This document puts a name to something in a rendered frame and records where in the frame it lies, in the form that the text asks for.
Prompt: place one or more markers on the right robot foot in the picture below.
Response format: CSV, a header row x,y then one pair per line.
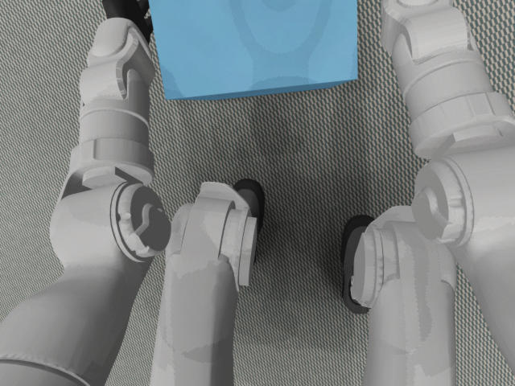
x,y
350,240

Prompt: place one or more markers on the right robot upper arm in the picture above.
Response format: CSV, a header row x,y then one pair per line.
x,y
467,202

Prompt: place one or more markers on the robot right forearm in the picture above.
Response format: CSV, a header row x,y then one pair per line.
x,y
441,75

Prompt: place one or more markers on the left robot upper arm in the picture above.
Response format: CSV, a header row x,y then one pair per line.
x,y
70,333

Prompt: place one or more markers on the left robot hand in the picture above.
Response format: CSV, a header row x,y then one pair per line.
x,y
133,10

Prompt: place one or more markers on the robot right thigh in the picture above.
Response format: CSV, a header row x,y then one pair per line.
x,y
412,316

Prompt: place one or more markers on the carton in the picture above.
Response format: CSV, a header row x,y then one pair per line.
x,y
213,50

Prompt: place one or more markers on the robot left forearm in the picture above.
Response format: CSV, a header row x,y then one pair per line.
x,y
114,111

